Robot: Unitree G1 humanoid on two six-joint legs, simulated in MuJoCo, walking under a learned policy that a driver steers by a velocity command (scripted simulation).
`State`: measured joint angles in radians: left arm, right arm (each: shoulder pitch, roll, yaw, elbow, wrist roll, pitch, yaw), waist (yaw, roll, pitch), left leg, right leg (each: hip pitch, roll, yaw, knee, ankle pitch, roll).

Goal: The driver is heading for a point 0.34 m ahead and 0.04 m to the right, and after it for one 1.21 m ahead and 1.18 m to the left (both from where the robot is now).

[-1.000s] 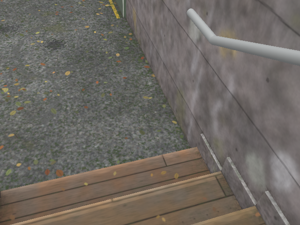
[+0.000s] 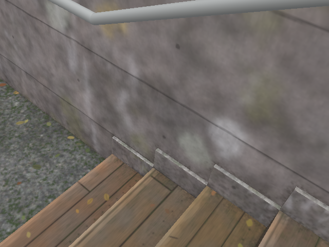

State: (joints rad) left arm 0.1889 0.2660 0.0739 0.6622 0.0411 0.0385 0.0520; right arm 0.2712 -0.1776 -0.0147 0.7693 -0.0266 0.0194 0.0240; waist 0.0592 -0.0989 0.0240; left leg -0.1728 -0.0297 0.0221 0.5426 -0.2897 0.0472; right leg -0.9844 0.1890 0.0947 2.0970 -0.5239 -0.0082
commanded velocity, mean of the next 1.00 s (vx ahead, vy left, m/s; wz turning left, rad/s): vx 0.26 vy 0.00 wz -0.06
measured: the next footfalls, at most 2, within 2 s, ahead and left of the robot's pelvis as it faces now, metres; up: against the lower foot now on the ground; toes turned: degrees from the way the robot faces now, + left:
right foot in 0.50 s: +0.10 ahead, -0.17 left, +0.15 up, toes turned -11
left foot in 1.12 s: +0.42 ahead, -0.07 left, +0.00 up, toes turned +6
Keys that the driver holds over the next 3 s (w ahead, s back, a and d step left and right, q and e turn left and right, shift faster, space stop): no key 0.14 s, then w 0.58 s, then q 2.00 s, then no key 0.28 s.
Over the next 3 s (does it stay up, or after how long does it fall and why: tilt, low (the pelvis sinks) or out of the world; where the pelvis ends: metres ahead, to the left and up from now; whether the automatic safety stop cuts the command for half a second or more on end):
stays up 0.19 -0.28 0.15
